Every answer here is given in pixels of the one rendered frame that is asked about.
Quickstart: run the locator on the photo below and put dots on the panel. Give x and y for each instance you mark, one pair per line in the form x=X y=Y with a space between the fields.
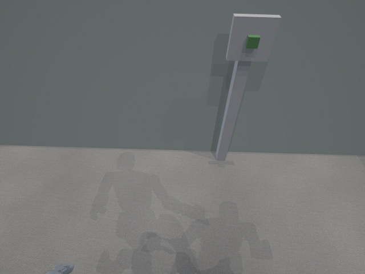
x=266 y=26

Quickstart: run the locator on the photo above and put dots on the button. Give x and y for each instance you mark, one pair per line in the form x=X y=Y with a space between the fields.
x=252 y=41

